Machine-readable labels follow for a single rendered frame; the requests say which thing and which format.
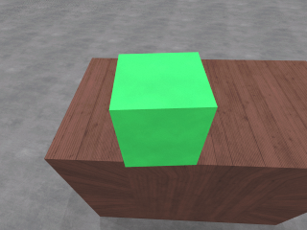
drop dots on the carton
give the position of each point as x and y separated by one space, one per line
161 107

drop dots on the pedestal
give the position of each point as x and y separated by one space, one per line
253 164

